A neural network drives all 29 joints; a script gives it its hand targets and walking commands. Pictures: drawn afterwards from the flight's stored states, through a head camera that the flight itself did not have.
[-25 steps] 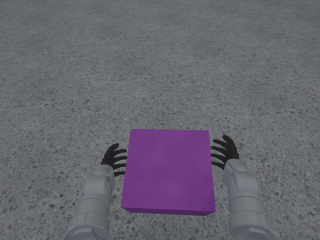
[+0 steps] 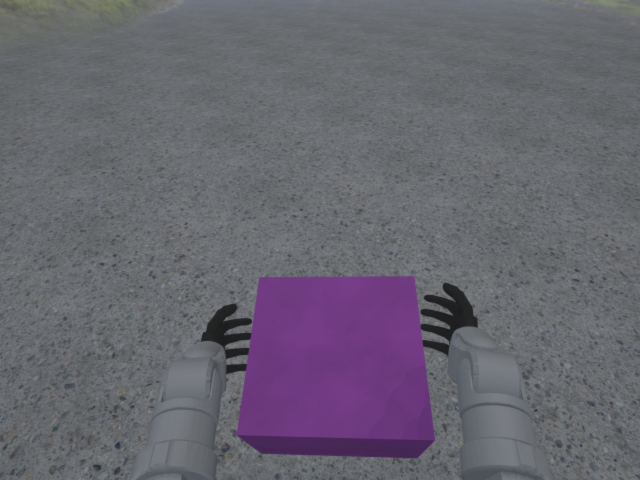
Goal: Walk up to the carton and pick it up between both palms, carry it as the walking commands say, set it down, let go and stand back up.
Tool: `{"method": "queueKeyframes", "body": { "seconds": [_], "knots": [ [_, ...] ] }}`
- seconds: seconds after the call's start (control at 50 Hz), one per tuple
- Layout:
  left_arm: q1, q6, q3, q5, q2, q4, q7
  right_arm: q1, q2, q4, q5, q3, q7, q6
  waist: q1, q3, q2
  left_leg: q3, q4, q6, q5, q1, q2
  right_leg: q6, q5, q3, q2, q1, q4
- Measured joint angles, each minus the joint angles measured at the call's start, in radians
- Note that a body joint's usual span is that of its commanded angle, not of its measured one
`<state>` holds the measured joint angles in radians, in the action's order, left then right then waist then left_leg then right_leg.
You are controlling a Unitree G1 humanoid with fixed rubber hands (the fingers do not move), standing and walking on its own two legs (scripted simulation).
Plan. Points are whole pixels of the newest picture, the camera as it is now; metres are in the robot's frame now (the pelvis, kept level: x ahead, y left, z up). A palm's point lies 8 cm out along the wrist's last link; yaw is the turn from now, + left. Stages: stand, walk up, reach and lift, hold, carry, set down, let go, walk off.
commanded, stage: reach and lift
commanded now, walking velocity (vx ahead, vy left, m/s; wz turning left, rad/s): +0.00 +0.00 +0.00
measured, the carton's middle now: (336, 366) +0.34 -0.02 -0.05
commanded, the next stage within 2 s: hold in 1.20 s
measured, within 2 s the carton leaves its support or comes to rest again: neither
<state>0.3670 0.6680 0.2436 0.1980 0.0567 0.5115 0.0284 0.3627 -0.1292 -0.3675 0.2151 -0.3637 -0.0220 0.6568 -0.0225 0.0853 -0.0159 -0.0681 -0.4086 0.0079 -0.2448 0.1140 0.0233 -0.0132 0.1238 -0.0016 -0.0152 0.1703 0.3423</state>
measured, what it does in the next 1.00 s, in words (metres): stands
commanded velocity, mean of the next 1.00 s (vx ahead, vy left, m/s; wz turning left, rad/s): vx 0.00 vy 0.00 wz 0.00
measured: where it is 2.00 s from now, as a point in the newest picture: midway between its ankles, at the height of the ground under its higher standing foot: outside the picture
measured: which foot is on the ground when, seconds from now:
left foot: down 0.00-1.00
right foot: down 0.00-1.00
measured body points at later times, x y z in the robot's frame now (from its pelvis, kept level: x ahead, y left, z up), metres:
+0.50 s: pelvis +0.00 +0.00 +0.00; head -0.05 +0.00 +0.45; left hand +0.31 +0.15 +0.03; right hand +0.31 -0.18 +0.06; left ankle -0.01 +0.11 -0.74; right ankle +0.04 -0.14 -0.74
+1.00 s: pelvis +0.00 -0.01 +0.00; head -0.05 +0.00 +0.45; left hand +0.31 +0.16 +0.03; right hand +0.32 -0.17 +0.06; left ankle -0.01 +0.11 -0.74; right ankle +0.04 -0.14 -0.74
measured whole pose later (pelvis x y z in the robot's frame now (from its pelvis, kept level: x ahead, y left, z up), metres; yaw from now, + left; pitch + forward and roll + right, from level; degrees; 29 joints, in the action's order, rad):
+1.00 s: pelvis +0.00 -0.01 +0.00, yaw +0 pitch -4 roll +0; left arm 0.35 0.72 0.24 0.22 0.06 0.46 -0.01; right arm 0.36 -0.13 -0.35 0.22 -0.31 -0.02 0.69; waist -0.02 0.06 -0.01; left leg -0.07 -0.38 0.01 -0.24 0.07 0.02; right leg -0.01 0.12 0.00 -0.01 0.14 0.34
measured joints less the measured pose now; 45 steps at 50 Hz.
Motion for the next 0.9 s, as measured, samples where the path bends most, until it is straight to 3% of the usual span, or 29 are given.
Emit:
{"method": "queueKeyframes", "body": {
  "seconds": [0.9],
  "knots": [
    [-0.012, 0.050, 0.000, 0.021, 0.000, -0.035, -0.033, 0.000, -0.004, 0.011, 0.000, 0.044, -0.002, 0.029, 0.000, -0.025, 0.006, -0.001, 0.025, 0.000, 0.009, -0.039, -0.003, 0.000, 0.000, 0.000, 0.003, -0.031, -0.007]
  ]
}}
